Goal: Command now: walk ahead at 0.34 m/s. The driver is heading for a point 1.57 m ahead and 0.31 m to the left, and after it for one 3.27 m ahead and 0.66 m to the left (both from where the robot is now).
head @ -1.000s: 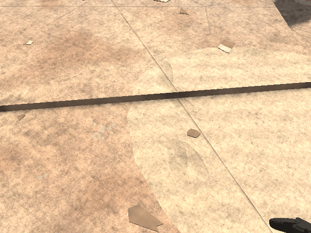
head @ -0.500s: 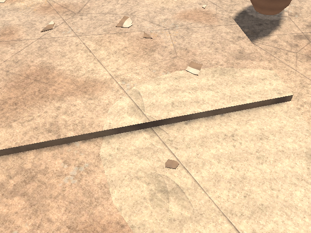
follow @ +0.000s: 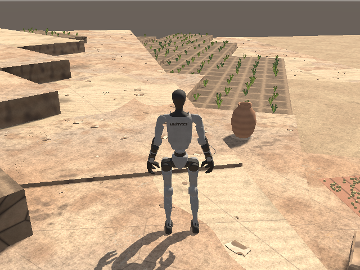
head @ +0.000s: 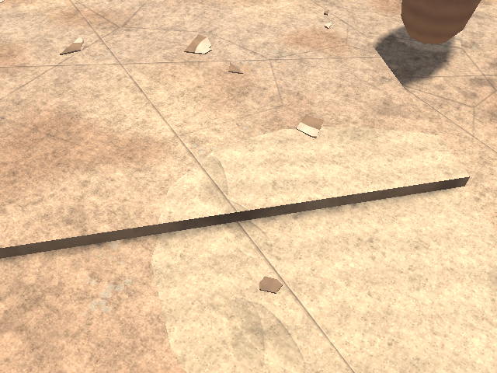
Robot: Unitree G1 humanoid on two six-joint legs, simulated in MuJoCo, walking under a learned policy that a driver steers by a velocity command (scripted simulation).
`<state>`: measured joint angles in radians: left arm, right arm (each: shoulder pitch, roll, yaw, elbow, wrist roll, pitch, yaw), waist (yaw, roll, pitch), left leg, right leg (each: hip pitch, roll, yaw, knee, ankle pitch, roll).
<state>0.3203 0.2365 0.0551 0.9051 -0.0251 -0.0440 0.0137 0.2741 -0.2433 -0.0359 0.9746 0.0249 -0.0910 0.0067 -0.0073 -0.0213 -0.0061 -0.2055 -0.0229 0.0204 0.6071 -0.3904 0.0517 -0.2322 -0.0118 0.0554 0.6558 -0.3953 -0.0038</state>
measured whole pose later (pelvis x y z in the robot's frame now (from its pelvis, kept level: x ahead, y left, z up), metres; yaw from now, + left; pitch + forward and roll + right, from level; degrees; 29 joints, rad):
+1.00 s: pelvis +0.47 +0.03 -0.01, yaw +19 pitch +1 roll -2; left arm 0.29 0.28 0.07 0.94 0.00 -0.05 0.02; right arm 0.08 -0.26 -0.08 0.73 0.03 -0.04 0.05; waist 0.03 0.01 0.06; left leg -0.52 0.00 0.07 0.65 -0.15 0.11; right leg -0.04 -0.10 -0.21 0.78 -0.46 0.04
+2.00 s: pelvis +0.74 +0.15 +0.02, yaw +4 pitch +2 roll -1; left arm 0.19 0.32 0.09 0.73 -0.01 0.00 0.01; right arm 0.33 -0.27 -0.07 0.80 -0.01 -0.06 -0.04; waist -0.04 -0.04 -0.04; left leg -0.18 0.02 0.00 0.38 -0.24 0.01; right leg -0.63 0.05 0.10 1.11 -0.26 0.01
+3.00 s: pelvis +1.20 +0.18 +0.07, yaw +22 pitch +3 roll +0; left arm 0.08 0.29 0.04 0.65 0.02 -0.11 0.00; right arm 0.35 -0.26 -0.06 0.69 0.01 -0.06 0.01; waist -0.03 -0.02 0.00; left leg -0.24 -0.12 -0.06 0.37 -0.16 0.11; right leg -0.64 -0.09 0.08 1.11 -0.25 0.02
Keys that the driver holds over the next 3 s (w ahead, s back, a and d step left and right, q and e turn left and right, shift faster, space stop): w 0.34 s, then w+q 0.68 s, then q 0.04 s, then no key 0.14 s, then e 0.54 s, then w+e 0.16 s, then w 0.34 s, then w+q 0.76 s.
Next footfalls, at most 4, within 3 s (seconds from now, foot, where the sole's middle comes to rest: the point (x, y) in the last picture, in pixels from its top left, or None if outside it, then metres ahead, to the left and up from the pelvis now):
0.40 right None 0.34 -0.14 -0.76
0.96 left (195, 353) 0.59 0.16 -0.76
1.42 right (232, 271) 0.85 0.06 -0.76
1.82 left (161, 302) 0.74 0.27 -0.76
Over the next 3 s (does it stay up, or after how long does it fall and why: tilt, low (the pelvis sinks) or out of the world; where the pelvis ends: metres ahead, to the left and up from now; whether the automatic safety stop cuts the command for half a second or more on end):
stays up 1.20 0.18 0.07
